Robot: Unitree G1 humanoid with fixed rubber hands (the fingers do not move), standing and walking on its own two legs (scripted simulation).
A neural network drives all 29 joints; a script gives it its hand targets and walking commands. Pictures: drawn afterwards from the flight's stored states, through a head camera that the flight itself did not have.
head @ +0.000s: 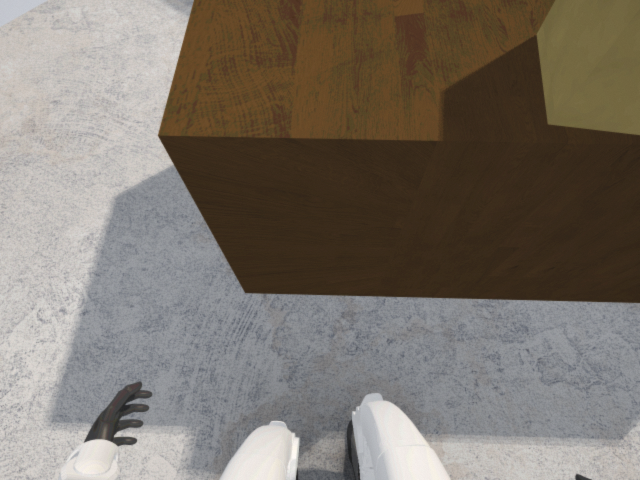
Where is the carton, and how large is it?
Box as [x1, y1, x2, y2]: [537, 0, 639, 134]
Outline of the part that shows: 555,0 537,33 548,123 639,134 639,0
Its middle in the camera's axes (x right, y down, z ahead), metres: +0.45 -0.30 +0.49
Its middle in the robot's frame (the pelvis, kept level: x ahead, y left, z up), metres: +0.66 -0.43 +0.13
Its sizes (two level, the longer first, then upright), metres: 0.210 0.200 0.250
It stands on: a pedestal, 0.72 m high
